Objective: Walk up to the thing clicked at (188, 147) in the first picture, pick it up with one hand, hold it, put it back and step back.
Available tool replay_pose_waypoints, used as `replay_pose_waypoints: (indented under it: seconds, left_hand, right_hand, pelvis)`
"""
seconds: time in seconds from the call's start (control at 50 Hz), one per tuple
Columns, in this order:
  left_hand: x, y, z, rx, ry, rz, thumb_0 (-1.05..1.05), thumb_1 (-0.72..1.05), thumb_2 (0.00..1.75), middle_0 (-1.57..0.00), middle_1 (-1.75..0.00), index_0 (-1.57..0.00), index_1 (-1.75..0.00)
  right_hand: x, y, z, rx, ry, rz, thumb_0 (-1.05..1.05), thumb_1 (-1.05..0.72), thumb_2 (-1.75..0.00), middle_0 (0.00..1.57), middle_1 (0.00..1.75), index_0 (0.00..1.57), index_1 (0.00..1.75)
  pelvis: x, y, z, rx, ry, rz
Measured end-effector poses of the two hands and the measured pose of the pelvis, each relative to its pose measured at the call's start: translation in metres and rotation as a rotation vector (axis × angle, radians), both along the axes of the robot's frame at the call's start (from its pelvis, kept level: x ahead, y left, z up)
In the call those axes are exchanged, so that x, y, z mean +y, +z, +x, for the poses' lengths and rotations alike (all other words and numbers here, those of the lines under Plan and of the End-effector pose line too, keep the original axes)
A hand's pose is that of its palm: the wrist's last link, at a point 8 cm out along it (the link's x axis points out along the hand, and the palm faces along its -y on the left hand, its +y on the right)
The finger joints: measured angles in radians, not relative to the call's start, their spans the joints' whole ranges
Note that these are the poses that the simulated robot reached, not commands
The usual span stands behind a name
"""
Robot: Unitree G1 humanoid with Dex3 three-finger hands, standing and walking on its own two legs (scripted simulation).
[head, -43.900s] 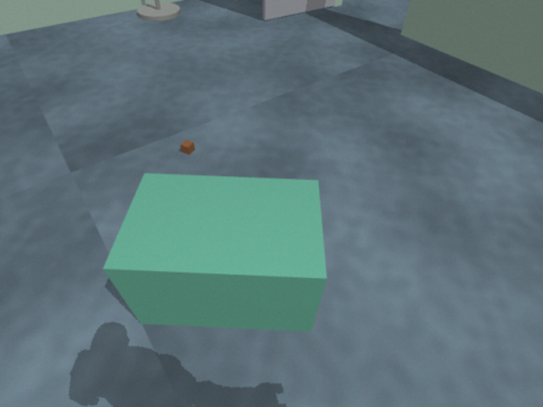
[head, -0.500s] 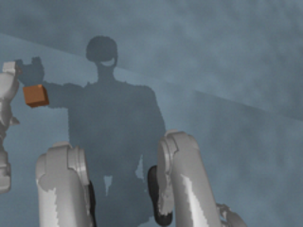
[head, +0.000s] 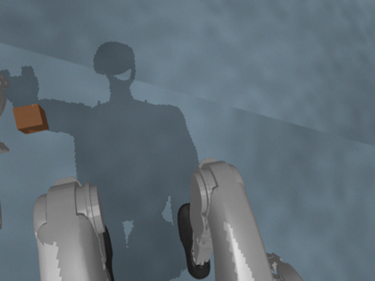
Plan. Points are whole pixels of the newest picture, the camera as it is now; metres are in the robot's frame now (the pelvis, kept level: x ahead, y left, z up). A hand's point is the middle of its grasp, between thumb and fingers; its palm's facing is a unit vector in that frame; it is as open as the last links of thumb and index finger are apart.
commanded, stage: rise first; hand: left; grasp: from above
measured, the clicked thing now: (31, 119) +0.48 +0.30 -0.29
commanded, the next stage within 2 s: approach in 0.70 s
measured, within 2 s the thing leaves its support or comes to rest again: neither
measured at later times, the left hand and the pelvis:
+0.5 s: hand out of the picture +0.44 +0.34 -0.16, palm faces -0.43 -0.11 -0.90, open 14.4 cm; pelvis +0.00 +0.00 +0.00, yaw +0 degrees
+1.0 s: hand out of the picture +0.44 +0.33 -0.16, palm faces -0.45 -0.10 -0.89, open 14.4 cm; pelvis +0.00 +0.00 +0.01, yaw +0 degrees
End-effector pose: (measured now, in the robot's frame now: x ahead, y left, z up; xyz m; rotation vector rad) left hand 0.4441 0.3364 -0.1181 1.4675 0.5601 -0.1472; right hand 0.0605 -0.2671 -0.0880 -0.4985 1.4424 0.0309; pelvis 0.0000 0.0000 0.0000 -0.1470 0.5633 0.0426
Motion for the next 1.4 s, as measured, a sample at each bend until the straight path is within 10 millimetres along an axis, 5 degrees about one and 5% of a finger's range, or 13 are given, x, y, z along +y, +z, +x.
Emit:
replay_pose_waypoints:
  seconds: [0.88, 1.04, 1.22, 1.4]
  left_hand:
    - [0.006, 0.018, 0.002, 0.020, -0.011, 0.009, 0.00, -0.58, 1.07, -0.10, -0.95, -0.06, -0.97]
    - [-0.012, 0.012, 0.006, 0.011, -0.072, -0.002, -0.01, -0.57, 1.05, -0.09, -0.96, -0.07, -0.98]
    - [-0.046, 0.018, 0.045, -0.088, -0.092, -0.004, 0.00, -0.58, 1.06, -0.10, -0.96, -0.07, -0.98]
    - [-0.036, 0.018, 0.040, 0.013, 0.031, 0.046, 0.00, -0.58, 1.06, -0.10, -0.95, -0.07, -0.98]
  right_hand:
    - [0.004, 0.010, -0.004, -0.016, -0.013, -0.001, 0.01, -0.90, -0.90, 0.20, 0.29, 0.20, 0.30]
    - [0.004, 0.011, -0.007, -0.004, -0.012, -0.003, 0.01, -0.90, -0.90, 0.20, 0.29, 0.20, 0.30]
    - [0.003, 0.014, -0.018, -0.018, -0.030, -0.020, 0.00, -0.90, -0.90, 0.20, 0.29, 0.20, 0.30]
    - [0.007, 0.008, -0.038, 0.020, -0.077, 0.038, 0.01, -0.90, -0.90, 0.20, 0.29, 0.20, 0.30]
  pelvis:
    - [0.002, 0.007, -0.004, -0.002, 0.008, -0.007]
    - [0.002, 0.007, -0.003, 0.005, 0.011, -0.003]
    - [0.001, 0.004, -0.004, 0.009, 0.001, -0.006]
    - [0.000, 0.006, -0.003, 0.012, -0.009, 0.004]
